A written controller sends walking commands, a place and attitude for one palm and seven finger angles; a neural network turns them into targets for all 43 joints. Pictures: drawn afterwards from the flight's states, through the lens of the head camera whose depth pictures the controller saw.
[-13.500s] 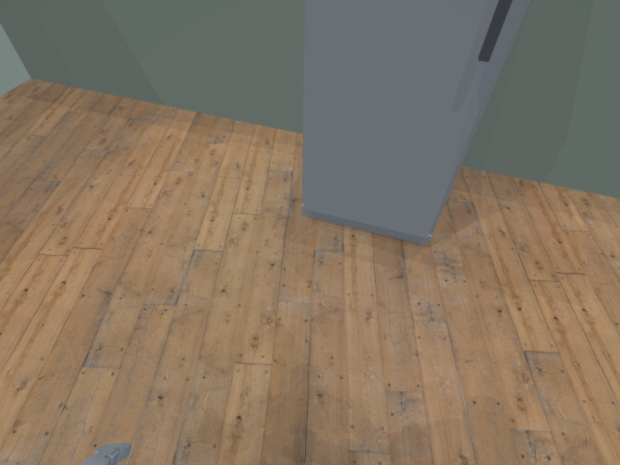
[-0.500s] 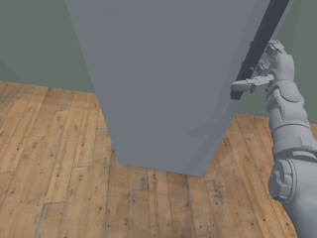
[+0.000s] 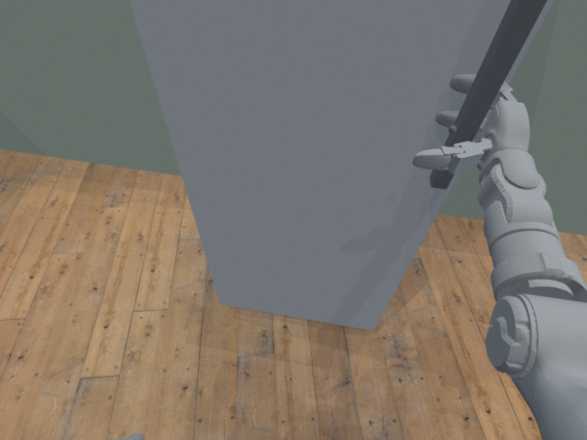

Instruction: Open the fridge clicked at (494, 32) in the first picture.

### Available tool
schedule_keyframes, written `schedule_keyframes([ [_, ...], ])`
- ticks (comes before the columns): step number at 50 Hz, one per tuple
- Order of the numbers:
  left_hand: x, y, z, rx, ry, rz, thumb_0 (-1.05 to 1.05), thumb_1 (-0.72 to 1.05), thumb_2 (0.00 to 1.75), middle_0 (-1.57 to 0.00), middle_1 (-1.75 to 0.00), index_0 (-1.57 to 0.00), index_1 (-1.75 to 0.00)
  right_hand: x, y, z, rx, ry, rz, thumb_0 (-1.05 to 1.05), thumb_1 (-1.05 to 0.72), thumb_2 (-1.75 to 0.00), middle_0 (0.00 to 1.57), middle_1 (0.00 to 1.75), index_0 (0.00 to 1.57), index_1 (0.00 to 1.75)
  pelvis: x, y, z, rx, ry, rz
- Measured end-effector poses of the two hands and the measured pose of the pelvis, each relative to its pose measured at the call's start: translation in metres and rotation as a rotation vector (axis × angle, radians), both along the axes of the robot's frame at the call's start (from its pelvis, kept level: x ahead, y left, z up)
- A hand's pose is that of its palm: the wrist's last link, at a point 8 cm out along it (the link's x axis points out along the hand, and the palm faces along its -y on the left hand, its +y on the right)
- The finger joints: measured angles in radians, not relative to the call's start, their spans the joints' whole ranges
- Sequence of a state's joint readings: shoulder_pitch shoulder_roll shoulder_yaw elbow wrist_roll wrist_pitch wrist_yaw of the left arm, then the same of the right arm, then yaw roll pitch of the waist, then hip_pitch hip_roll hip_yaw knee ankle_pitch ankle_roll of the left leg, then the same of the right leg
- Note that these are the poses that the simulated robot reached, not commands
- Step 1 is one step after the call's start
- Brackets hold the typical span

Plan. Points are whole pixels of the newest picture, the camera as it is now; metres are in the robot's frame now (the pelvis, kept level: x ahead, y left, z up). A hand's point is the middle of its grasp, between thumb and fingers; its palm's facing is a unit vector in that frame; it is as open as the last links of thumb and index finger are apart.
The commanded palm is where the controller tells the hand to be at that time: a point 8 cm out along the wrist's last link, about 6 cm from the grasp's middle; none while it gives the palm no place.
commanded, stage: slide the fingers in behind the handle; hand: right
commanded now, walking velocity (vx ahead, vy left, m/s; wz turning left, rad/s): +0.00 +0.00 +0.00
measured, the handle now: (489, 65) +0.54 -0.16 +0.26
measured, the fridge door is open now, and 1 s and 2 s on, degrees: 0 0 0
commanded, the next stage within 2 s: grip the handle and tug to test in 0.44 s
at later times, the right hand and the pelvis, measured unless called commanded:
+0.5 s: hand (452, 129) +0.49 -0.13 +0.19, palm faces +0.03 +1.00 +0.01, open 13.8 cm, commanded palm +0.46 -0.18 +0.19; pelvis +0.00 -0.01 +0.00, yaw +0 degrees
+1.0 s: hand (451, 130) +0.49 -0.13 +0.19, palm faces +0.04 +1.00 +0.00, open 9.2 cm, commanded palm +0.46 -0.18 +0.19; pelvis +0.00 -0.01 +0.00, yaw +0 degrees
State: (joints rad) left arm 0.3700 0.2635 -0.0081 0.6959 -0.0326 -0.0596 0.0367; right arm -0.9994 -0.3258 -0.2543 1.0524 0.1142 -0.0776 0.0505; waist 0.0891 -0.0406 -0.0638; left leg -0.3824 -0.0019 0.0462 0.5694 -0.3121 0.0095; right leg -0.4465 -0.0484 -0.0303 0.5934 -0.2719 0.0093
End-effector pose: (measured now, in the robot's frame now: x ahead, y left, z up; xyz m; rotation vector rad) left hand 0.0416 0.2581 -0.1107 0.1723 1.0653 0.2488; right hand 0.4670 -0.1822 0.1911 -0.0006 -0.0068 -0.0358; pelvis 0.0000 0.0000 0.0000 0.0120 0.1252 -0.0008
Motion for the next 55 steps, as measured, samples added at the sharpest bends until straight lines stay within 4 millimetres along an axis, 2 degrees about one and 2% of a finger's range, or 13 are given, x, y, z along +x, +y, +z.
schedule_keyframes([
  [15, -0.007, 0.0, 0.0, 0.012, 0.03, -0.005, 0.01, 0.91, 0.9, -0.2, -0.3, -0.2, -0.3, 0.003, -0.003, 0.0, 0.003, 0.002, 0.004, -0.01, 0.5, -0.3, 0.34, 1.24, 0.34, 1.23, -0.002, -0.002, -0.001, 0.002, 0.012, -0.007],
  [33, -0.013, -0.009, 0.0, 0.0, 0.02, 0.016, 0.01, 0.91, 0.9, -0.2, -0.3, -0.2, -0.3, 0.002, -0.002, -0.004, 0.016, -0.005, 0.007, -0.01, 0.46, -0.31, 0.33, 1.23, 0.32, 1.22, -0.001, -0.007, 0.0, 0.002, 0.006, 0.01],
  [41, -0.01, -0.008, 0.001, 0.002, 0.015, 0.019, 0.01, 0.91, 0.9, -0.2, -0.3, -0.2, -0.3, 0.002, -0.001, -0.005, 0.004, -0.004, 0.007, -0.01, 0.21, -0.42, 0.34, 1.24, 0.34, 1.25, 0.0, -0.008, 0.0, 0.003, 0.004, 0.01],
  [55, -0.003, -0.006, -0.001, -0.002, 0.015, 0.01, 0.01, 0.91, 0.9, -0.2, -0.3, -0.2, -0.3, 0.004, -0.001, -0.005, 0.004, 0.001, -0.006, 0.01, -0.41, -0.69, 0.39, 1.33, 0.39, 1.33, 0.004, -0.006, 0.0, 0.001, 0.004, 0.007],
])
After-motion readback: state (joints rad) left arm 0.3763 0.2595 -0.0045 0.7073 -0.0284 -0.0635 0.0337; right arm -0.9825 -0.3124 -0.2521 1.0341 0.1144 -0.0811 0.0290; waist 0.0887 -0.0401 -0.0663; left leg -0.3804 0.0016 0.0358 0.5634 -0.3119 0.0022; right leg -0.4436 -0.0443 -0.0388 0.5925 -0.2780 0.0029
